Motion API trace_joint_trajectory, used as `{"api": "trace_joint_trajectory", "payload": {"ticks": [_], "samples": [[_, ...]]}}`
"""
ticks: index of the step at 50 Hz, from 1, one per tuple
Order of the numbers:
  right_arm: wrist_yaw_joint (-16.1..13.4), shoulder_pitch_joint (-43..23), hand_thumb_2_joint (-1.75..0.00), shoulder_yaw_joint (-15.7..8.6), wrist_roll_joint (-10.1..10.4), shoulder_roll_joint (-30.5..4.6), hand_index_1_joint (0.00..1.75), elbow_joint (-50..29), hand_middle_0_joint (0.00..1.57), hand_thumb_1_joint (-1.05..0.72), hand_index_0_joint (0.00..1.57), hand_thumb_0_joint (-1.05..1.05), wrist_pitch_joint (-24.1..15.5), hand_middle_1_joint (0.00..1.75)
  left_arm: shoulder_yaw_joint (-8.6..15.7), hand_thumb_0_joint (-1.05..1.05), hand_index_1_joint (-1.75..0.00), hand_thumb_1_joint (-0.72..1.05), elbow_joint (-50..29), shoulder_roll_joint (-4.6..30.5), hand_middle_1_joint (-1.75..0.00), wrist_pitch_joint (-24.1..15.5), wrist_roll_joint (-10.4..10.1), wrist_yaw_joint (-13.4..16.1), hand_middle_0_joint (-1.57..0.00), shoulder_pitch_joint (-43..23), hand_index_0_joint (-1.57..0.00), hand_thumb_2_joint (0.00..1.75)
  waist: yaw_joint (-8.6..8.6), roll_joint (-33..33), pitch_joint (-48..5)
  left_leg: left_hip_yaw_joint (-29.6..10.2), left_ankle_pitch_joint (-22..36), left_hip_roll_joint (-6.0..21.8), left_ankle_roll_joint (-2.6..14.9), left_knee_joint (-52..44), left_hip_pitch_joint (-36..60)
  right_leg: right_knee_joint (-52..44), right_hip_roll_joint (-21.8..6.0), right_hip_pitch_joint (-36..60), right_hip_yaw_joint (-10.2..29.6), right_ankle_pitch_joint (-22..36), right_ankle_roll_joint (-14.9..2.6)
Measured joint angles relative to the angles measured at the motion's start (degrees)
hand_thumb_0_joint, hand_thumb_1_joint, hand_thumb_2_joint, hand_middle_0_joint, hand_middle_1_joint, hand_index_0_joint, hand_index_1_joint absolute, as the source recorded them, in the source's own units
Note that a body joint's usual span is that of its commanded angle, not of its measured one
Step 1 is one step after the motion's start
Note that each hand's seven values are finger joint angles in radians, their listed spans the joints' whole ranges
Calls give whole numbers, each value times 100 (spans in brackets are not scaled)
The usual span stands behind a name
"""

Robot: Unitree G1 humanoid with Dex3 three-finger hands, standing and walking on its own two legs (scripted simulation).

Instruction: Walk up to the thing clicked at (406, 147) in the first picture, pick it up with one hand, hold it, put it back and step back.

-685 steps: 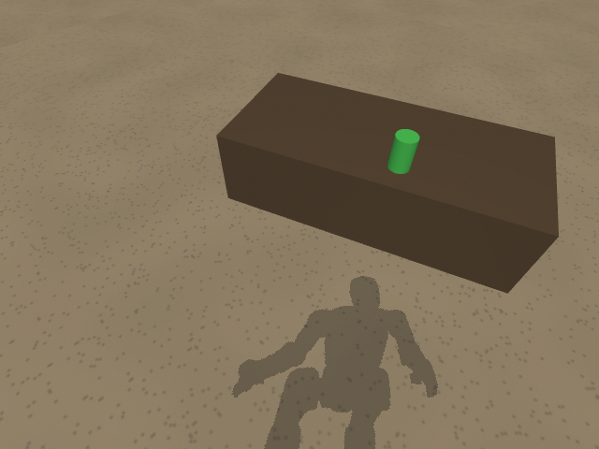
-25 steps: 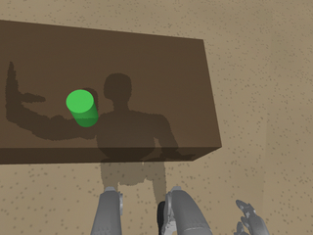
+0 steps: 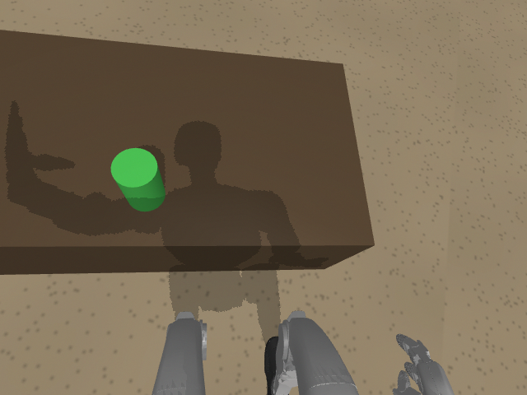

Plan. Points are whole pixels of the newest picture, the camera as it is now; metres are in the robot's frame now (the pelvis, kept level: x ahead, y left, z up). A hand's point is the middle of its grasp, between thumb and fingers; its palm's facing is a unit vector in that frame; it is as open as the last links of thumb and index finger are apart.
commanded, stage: go down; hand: left
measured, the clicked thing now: (141, 182) +0.50 +0.22 -0.23
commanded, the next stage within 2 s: approach in 0.88 s
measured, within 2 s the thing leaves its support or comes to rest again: neither
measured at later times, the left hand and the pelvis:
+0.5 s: hand out of the picture +0.39 +0.43 +0.07, palm faces +0.31 -0.95 +0.02, open 17.0 cm; pelvis +0.00 +0.00 +0.00, yaw +0 degrees
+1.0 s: hand out of the picture +0.39 +0.44 +0.07, palm faces +0.32 -0.95 +0.02, open 17.2 cm; pelvis +0.00 +0.00 +0.00, yaw +0 degrees
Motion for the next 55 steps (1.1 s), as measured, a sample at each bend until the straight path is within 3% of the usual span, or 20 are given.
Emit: {"api": "trace_joint_trajectory", "payload": {"ticks": [18, 29, 40, 48, 55], "samples": [[4, -38, -90, -8, -41, -4, 30, 38, 21, -91, 20, 0, 40, 30, 30, -1, -4, -41, 5, 26, -3, 17, 97, 25, -3, -117, -3, 6, -37, -7, 0, -38, -30, 2, -7, 60, -80, 39, 9, -61, -29, -27, -4], [28, -2, -90, -10, -10, -15, 30, 22, 21, -91, 20, 0, 34, 30, 40, -1, -4, -41, 54, -11, -4, -37, -7, 15, -3, 7, -3, 6, -10, 12, 0, -4, -28, -4, 8, 55, -82, 47, 3, -81, 6, -23, 10], [37, -65, -90, 4, -45, 21, 30, 50, 21, -91, 20, 0, 37, 30, 24, -1, -4, -44, 0, 17, -4, -40, 116, 59, -3, -201, -4, 6, -47, -28, 12, -50, -37, -12, -3, 133, -171, 107, 2, -145, -32, -35, 3], [52, -10, -90, 2, -13, 8, 30, -1, 21, -91, 20, 0, 56, 30, 3, -1, -5, -44, 27, 66, -4, 41, 75, 76, -3, -85, -4, 6, -65, 22, -11, -21, -26, -3, 18, 64, -102, 18, 11, -77, -6, -4, 22], [76, 18, -90, 13, -10, 8, 30, 16, 21, -90, 20, 0, 37, 30, -71, -1, -4, -49, 206, 23, -4, -114, 5, 103, -4, -29, -5, 4, -27, 3, -11, -2, -33, -17, 37, 102, -156, 64, -3, -139, 15, -13, 35]]}}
